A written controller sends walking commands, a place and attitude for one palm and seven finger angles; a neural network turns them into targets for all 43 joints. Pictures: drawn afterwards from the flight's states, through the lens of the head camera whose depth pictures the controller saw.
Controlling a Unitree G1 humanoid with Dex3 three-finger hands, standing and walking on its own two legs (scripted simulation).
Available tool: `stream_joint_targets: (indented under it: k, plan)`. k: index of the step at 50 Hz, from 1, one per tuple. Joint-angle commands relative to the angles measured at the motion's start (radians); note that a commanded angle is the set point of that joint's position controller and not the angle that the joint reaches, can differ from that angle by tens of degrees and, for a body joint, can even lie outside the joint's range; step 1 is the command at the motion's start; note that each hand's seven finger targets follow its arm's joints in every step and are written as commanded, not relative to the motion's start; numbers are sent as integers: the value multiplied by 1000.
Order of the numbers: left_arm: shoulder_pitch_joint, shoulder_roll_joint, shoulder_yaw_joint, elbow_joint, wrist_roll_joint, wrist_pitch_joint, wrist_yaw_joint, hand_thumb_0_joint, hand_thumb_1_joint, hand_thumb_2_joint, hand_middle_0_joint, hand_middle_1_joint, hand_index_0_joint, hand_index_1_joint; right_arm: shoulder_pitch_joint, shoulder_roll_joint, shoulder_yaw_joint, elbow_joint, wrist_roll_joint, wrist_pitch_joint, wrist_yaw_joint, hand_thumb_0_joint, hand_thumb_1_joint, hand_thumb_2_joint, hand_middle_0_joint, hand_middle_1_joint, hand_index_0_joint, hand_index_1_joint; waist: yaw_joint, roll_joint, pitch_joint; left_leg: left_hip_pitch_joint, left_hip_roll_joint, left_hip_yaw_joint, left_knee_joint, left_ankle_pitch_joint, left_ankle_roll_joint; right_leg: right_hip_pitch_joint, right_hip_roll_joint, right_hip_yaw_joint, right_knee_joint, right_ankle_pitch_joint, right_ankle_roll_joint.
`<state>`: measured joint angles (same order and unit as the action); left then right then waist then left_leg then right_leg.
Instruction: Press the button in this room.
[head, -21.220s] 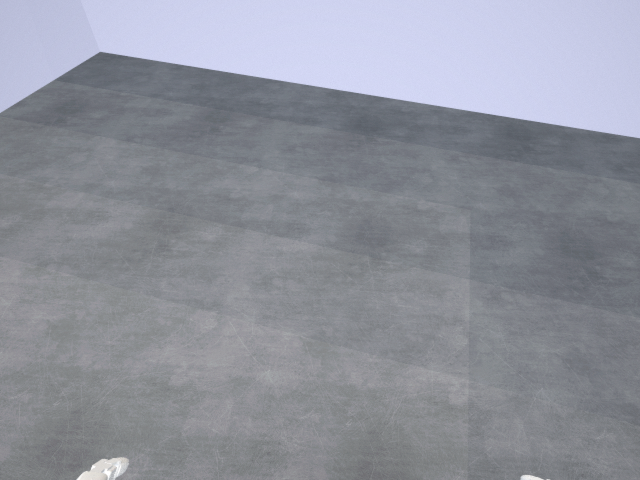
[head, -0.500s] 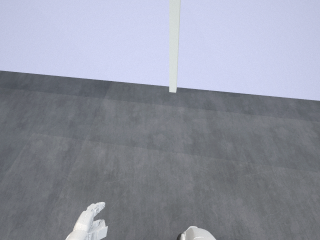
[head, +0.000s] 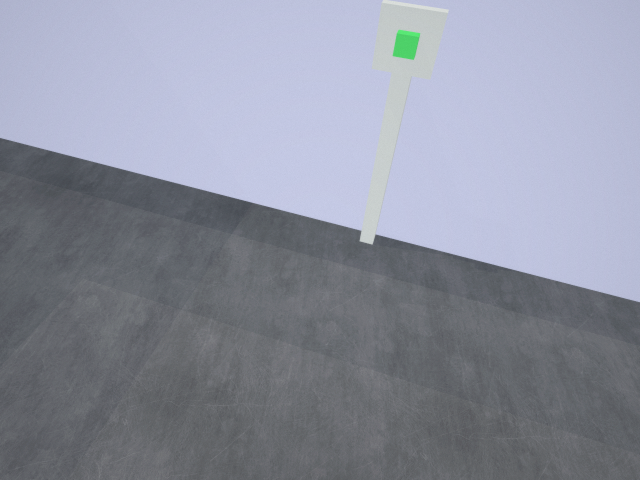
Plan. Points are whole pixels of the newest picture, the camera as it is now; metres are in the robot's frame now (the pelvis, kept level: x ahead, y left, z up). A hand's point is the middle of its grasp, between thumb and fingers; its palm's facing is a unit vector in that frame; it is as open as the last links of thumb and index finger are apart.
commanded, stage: stand and wait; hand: left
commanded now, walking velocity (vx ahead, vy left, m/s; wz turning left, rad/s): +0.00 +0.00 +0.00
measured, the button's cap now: (406, 44) +1.18 -0.15 +0.08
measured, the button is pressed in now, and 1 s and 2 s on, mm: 0 0 0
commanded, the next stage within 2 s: look at it before walking up in 0.82 s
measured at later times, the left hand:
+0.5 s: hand out of the picture -0.01 +0.12 -0.18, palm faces +0.05 -0.99 -0.16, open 7.3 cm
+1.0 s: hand out of the picture -0.02 +0.13 -0.18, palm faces +0.05 -0.98 -0.17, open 7.4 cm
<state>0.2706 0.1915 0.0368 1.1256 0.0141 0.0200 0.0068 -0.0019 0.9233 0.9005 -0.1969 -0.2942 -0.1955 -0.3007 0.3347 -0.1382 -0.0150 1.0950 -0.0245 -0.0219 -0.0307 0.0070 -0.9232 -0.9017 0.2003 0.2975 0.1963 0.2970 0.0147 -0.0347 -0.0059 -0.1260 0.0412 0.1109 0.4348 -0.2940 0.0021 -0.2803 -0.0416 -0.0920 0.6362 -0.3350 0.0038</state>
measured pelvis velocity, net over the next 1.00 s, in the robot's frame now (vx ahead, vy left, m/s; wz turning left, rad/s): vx -0.01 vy -0.03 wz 0.01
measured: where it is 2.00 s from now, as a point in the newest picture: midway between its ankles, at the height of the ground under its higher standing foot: outside the picture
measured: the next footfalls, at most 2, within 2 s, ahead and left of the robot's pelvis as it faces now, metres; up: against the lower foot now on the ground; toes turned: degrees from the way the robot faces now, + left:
none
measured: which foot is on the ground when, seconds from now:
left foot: down 0.00-1.00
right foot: down 0.00-1.00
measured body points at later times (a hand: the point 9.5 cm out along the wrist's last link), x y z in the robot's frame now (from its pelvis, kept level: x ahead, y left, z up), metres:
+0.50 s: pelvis +0.02 -0.04 +0.00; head +0.02 -0.04 +0.45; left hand -0.01 +0.17 -0.16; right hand +0.01 -0.25 -0.16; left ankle -0.04 +0.11 -0.74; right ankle +0.00 -0.13 -0.74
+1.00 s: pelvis -0.01 -0.03 +0.00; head +0.00 -0.03 +0.45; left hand -0.02 +0.18 -0.16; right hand -0.04 -0.24 -0.16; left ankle -0.04 +0.11 -0.74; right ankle +0.00 -0.13 -0.74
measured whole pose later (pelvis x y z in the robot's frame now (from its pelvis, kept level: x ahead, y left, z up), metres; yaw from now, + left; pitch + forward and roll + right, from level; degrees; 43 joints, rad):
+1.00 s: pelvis -0.01 -0.03 +0.00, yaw +0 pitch -2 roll +0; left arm 0.29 0.13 0.00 1.16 0.01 -0.01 0.03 0.00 0.91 0.90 -0.20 -0.30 -0.20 -0.30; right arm 0.32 -0.11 -0.02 1.16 -0.01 -0.01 -0.03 0.00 -0.91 -0.90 0.20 0.30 0.20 0.30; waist 0.00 0.00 0.03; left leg -0.10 0.08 0.09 0.40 -0.26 -0.05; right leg -0.18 -0.02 -0.10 0.42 -0.21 -0.02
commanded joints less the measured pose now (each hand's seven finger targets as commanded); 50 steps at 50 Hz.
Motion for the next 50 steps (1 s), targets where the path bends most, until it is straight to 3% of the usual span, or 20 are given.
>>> stream_joint_targets:
  k: [1, 2, 4, 5, 7, 8, 12, 20, 34, 50]
  plan:
    - [9, 9, -15, -33, -8, -45, 5, 0, 900, 900, -200, -300, -200, -300, 31, -127, -18, -2, 11, -18, -16, 0, -900, -900, 200, 300, 200, 300, -4, 139, 31, 80, 180, -101, -57, 613, 68, 15, -33, 21, -188, 137, 26]
    - [49, 19, -18, -10, -7, -49, 9, 0, 900, 900, -200, -300, -200, -300, 36, -127, -21, 4, 15, -17, -16, 0, -900, -900, 200, 300, 200, 300, -1, 107, -2, 74, 157, -81, -18, 598, 47, 82, -45, 36, -234, 307, 22]
    - [73, 48, -21, 13, -9, -54, 21, 0, 900, 900, -200, -300, -200, -300, 38, -103, -21, 4, 23, -14, -12, 0, -900, -900, 200, 300, 200, 300, -12, 41, -19, -7, 116, -63, -25, 428, 6, 184, -108, 87, -213, 534, 3]
    - [69, 51, -25, 18, -10, -53, 23, 0, 900, 900, -200, -300, -200, -300, 34, -88, -19, 8, 25, -12, -10, 0, -900, -900, 200, 300, 200, 300, -14, 44, 1, -26, 109, -65, -54, 352, -2, 181, -120, 80, -208, 512, 1]
    - [81, 39, -27, 32, -10, -55, 27, 0, 900, 900, -200, -300, -200, -300, 32, -83, -17, 25, 21, -6, -11, 0, -900, -900, 200, 300, 200, 300, -14, -49, 21, -6, 107, -63, -52, 324, -10, 148, -108, 90, -209, 527, -10]
    - [85, 33, -31, 36, -10, -55, 30, 0, 900, 900, -200, -300, -200, -300, 35, -80, -18, 31, 21, -4, -11, 0, -900, -900, 200, 300, 200, 300, -16, -58, 25, 10, 106, -60, -54, 308, -9, 133, -108, 89, -216, 522, -11]
    - [89, 26, -33, 36, -9, -55, 36, 0, 900, 900, -200, -300, -200, -300, 44, -63, -13, 56, 20, -2, -10, 0, -900, -900, 200, 300, 200, 300, -18, -41, 28, 12, 105, -56, -69, 287, -8, 134, -105, 88, -228, 492, -13]
    - [97, 23, -32, 41, -8, -51, 41, 0, 900, 900, -200, -300, -200, -300, 28, -42, -9, 66, 19, 7, -12, 0, -900, -900, 200, 300, 200, 300, -14, 49, 92, -12, 99, -48, -74, 222, -16, 111, -103, 96, -264, 430, -20]
    - [84, 30, -29, 25, -7, -51, 38, 0, 900, 900, -200, -300, -200, -300, 38, -53, -13, 56, 17, 13, -8, 0, -900, -900, 200, 300, 200, 300, -16, 9, 99, -15, 93, -52, -83, 136, -18, 85, -94, 105, -321, 275, -24]
    - [82, 40, -21, 5, -5, -49, 36, 0, 900, 900, -200, -300, -200, -300, 54, -60, -16, 52, 17, 3, -4, 0, -900, -900, 200, 300, 200, 300, -11, 44, 113, -51, 93, -68, -113, 96, -4, 72, -87, 103, -330, 170, -23]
